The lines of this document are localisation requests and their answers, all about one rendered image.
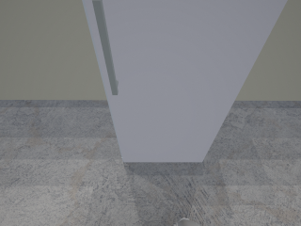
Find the handle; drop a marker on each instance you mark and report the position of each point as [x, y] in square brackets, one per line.
[102, 27]

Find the fridge door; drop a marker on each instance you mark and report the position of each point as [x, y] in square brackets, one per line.
[180, 65]

